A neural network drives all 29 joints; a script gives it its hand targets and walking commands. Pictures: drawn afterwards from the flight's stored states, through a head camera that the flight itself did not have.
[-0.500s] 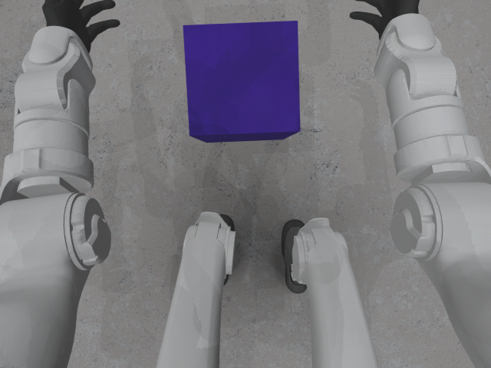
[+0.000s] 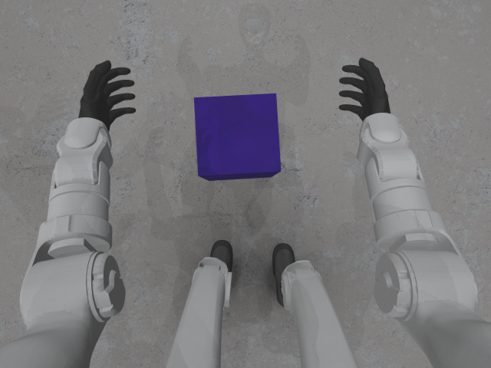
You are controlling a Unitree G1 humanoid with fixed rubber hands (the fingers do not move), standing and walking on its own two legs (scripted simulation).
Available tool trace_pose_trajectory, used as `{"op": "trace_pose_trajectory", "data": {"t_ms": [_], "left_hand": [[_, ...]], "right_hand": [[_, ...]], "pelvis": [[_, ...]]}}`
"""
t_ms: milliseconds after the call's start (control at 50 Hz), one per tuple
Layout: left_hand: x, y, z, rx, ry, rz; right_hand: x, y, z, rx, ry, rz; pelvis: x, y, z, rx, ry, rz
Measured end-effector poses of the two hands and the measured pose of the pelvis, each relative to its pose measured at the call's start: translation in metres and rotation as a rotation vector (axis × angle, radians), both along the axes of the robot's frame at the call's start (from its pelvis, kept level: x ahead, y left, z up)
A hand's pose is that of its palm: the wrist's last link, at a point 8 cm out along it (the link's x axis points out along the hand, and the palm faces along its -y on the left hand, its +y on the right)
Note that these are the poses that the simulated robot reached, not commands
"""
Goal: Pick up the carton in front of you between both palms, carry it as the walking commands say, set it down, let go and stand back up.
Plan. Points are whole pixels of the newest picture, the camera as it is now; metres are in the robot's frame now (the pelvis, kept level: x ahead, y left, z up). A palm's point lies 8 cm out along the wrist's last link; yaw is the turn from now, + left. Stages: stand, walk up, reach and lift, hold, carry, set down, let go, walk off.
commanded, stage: let go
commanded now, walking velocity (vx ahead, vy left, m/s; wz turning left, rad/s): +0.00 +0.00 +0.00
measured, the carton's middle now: (238, 143) +0.51 +0.05 -0.55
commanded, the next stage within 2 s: stand in 1.16 s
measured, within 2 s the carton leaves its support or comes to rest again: neither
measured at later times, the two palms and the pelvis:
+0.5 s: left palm (53, 238) +0.30 +0.24 +0.00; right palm (460, 227) +0.32 -0.21 -0.01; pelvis +0.06 +0.00 +0.09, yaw +1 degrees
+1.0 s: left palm (48, 327) +0.22 +0.22 +0.04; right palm out of the picture +0.23 -0.24 +0.04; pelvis +0.06 -0.01 +0.10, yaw +1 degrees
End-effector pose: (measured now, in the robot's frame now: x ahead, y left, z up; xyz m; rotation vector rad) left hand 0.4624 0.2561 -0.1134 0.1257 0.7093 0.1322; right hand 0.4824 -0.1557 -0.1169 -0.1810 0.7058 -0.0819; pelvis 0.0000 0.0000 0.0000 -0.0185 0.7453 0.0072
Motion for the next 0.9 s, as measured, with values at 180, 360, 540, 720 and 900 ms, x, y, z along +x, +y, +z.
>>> {"op": "trace_pose_trajectory", "data": {"t_ms": [180, 360, 540, 720, 900], "left_hand": [[-0.058, 0.002, 0.042, 0.029, 0.053, -0.045], [-0.108, -0.002, 0.085, 0.020, 0.051, -0.031], [-0.178, -0.018, 0.119, 0.013, 0.077, -0.036], [-0.234, -0.030, 0.148, 0.012, 0.083, -0.034], [-0.241, -0.040, 0.151, -0.003, 0.090, -0.061]], "right_hand": [[-0.061, -0.019, 0.039, -0.012, 0.048, 0.016], [-0.104, -0.033, 0.082, -0.001, 0.041, 0.025], [-0.177, -0.060, 0.115, 0.007, 0.072, 0.019], [-0.233, -0.084, 0.147, 0.002, 0.072, 0.028], [-0.250, -0.088, 0.158, 0.008, 0.085, 0.026]], "pelvis": [[0.029, 0.005, 0.040, 0.005, -0.130, 0.001], [0.055, 0.005, 0.067, 0.009, -0.244, 0.005], [0.066, -0.003, 0.091, 0.018, -0.422, 0.008], [0.070, -0.012, 0.105, 0.031, -0.661, 0.011], [0.066, -0.017, 0.105, 0.039, -0.817, 0.016]]}}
